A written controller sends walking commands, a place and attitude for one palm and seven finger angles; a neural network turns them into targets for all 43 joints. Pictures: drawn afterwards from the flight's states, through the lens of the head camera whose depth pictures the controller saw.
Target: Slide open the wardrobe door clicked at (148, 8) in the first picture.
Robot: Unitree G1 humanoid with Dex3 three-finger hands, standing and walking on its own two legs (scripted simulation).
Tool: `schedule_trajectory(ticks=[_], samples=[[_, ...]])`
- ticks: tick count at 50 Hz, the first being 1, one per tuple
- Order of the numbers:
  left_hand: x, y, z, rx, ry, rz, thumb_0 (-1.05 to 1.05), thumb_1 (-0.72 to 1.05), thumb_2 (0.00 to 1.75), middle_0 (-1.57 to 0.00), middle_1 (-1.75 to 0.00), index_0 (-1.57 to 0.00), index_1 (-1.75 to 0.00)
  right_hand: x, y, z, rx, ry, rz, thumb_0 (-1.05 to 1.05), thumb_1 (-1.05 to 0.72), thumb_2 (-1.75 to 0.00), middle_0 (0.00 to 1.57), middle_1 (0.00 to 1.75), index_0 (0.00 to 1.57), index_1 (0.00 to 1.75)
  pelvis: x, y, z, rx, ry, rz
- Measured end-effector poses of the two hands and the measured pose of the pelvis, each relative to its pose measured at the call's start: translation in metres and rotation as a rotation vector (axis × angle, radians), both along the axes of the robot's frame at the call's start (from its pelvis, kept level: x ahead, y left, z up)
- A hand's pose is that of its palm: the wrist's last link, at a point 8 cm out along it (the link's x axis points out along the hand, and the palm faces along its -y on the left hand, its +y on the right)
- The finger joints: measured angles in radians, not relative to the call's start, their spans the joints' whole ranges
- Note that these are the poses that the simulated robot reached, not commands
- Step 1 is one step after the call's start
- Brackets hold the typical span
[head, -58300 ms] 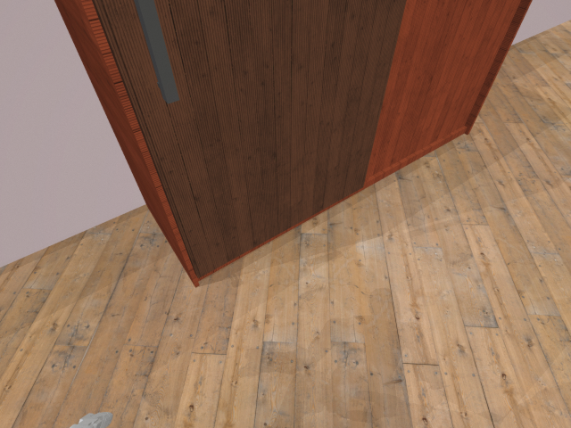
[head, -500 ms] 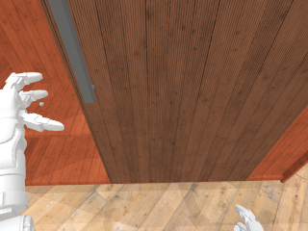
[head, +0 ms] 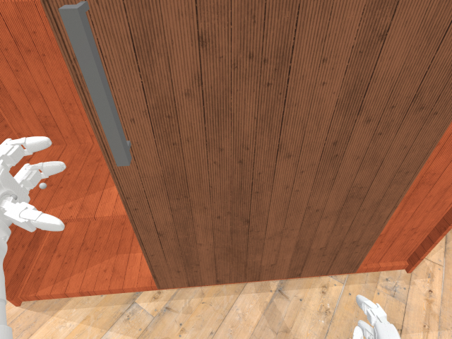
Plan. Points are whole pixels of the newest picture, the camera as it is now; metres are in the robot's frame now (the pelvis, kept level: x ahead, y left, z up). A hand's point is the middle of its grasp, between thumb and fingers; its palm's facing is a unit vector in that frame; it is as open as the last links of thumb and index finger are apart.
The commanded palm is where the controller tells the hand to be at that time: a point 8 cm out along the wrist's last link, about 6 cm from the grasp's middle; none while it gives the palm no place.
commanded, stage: draw the hand back to the body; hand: left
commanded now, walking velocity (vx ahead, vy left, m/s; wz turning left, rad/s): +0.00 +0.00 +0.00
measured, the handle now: (106, 93) +0.49 +0.28 +0.23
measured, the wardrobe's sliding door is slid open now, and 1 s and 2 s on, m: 0.60 0.60 0.60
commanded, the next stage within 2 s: step back with the hand held close in 1.28 s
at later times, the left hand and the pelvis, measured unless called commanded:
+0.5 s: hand (19, 226) +0.22 +0.31 +0.17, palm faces +0.52 -0.82 -0.26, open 12.8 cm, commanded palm +0.17 +0.33 +0.18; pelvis -0.01 +0.02 +0.01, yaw +2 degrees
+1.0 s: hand (30, 252) +0.18 +0.27 +0.17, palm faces +0.48 -0.80 -0.37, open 8.0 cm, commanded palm +0.14 +0.31 +0.18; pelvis +0.01 +0.00 +0.01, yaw +2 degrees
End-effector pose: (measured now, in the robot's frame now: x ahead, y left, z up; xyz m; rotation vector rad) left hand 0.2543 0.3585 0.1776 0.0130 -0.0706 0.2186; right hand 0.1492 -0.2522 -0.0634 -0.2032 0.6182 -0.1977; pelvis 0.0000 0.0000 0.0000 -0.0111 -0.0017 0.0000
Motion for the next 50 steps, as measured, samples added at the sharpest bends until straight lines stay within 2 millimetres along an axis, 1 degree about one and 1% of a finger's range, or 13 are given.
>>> schedule_trajectory(ticks=[6, 11, 15, 18, 21, 24, 28, 32, 40, 50], samples=[[-0.032, -0.002, -0.007, -0.005, 0.01, 0.023, -0.01, -0.56, 0.2, -0.25, -1.15, -0.25, -1.15, 0.027, 0.03, 0.01, 0.004, -0.06, 0.086, 0.02, -0.9, -0.9, 0.2, 0.3, 0.2, 0.3, -0.005, 0.008, 0.001, -0.008, -0.028, 0.031], [-0.047, -0.005, -0.006, 0.006, 0.003, 0.027, -0.01, -0.52, 0.21, -0.25, -1.13, -0.25, -1.13, 0.043, 0.058, 0.018, 0.014, -0.098, 0.158, 0.02, -0.9, -0.9, 0.2, 0.3, 0.2, 0.3, -0.01, 0.012, 0.003, -0.011, -0.048, 0.051], [-0.057, -0.005, 0.002, 0.175, -0.019, 0.184, -0.01, -0.45, 0.25, -0.25, -1.09, -0.25, -1.09, 0.047, 0.074, 0.02, 0.02, -0.108, 0.225, 0.02, -0.9, -0.9, 0.2, 0.3, 0.21, 0.3, -0.013, 0.016, 0.006, -0.01, -0.058, 0.05], [-0.067, -0.008, 0.002, 0.239, -0.044, 0.263, -0.01, -0.36, 0.29, -0.25, -1.04, -0.25, -1.04, 0.044, 0.078, 0.017, 0.029, -0.077, 0.24, 0.01, -0.9, -0.9, 0.2, 0.3, 0.21, 0.3, -0.013, 0.018, 0.008, -0.006, -0.06, 0.045], [-0.076, -0.012, 0.001, 0.275, -0.062, 0.299, -0.01, -0.27, 0.34, -0.24, -0.98, -0.24, -0.98, 0.037, 0.077, 0.01, 0.027, -0.022, 0.237, 0.01, -0.9, -0.9, 0.2, 0.3, 0.21, 0.3, -0.01, 0.019, 0.01, -0.004, -0.065, 0.04], [-0.081, -0.015, 0.0, 0.298, -0.066, 0.316, -0.01, -0.17, 0.39, -0.24, -0.93, -0.24, -0.92, 0.029, 0.072, 0.002, 0.019, 0.033, 0.223, 0.01, -0.9, -0.89, 0.2, 0.3, 0.21, 0.3, -0.007, 0.02, 0.011, -0.002, -0.073, 0.038], [-0.085, -0.018, 0.001, 0.332, -0.064, 0.32, 0.0, -0.03, 0.45, -0.24, -0.84, -0.24, -0.84, 0.021, 0.061, -0.004, 0.01, 0.082, 0.192, 0.02, -0.9, -0.89, 0.2, 0.3, 0.21, 0.3, -0.002, 0.02, 0.012, 0.0, -0.079, 0.034], [-0.086, -0.024, 0.004, 0.362, -0.062, 0.307, 0.0, 0.11, 0.52, -0.23, -0.76, -0.23, -0.76, 0.019, 0.051, -0.006, 0.007, 0.095, 0.161, 0.02, -0.9, -0.9, 0.2, 0.3, 0.21, 0.3, 0.002, 0.019, 0.012, 0.002, -0.081, 0.028], [-0.096, -0.039, 0.006, 0.406, -0.045, 0.269, 0.01, 0.4, 0.66, -0.22, -0.59, -0.23, -0.59, 0.03, 0.039, -0.001, 0.012, 0.064, 0.133, 0.02, -0.9, -0.9, 0.2, 0.3, 0.21, 0.3, 0.01, 0.013, 0.012, 0.004, -0.079, 0.019], [-0.118, -0.052, 0.003, 0.407, -0.011, 0.288, 0.01, 0.74, 0.83, -0.21, -0.39, -0.22, -0.39, 0.049, 0.038, 0.005, 0.018, 0.022, 0.163, 0.02, -0.9, -0.9, 0.2, 0.3, 0.2, 0.3, 0.011, 0.003, 0.012, 0.006, -0.085, 0.029]])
